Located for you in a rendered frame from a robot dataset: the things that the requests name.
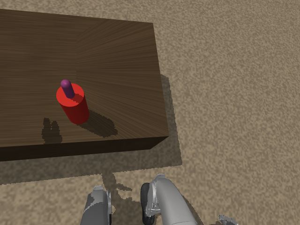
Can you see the right robot hand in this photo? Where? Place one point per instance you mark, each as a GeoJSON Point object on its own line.
{"type": "Point", "coordinates": [227, 221]}

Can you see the bottle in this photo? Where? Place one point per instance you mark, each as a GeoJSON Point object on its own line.
{"type": "Point", "coordinates": [72, 100]}

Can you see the right robot foot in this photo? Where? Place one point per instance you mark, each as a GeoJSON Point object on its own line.
{"type": "Point", "coordinates": [143, 196]}

